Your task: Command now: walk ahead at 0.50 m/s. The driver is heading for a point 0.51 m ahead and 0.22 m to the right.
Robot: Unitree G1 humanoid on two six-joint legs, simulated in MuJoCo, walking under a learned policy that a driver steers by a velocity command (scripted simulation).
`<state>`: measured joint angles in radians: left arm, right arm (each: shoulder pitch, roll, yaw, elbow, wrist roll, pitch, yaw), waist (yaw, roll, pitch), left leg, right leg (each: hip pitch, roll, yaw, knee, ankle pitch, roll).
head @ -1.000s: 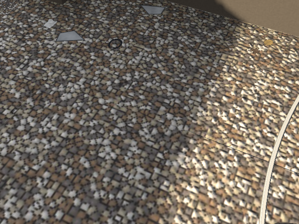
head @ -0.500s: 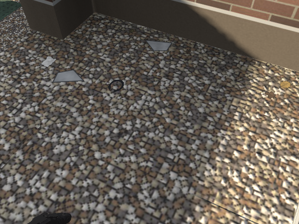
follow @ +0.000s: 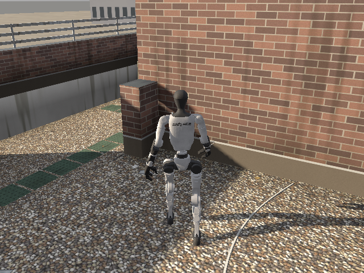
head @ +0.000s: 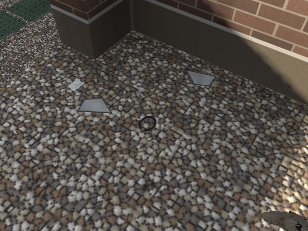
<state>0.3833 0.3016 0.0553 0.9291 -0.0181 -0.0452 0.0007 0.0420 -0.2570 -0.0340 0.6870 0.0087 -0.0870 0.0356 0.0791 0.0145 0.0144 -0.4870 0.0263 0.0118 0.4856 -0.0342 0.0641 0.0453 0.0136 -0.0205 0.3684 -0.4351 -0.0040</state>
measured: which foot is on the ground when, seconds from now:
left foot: down 0.00-0.52, up 0.54-0.94, down 0.96-1.00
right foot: down 0.00-0.02, up 0.04-0.52, down 0.54-0.98, up 1.00-1.00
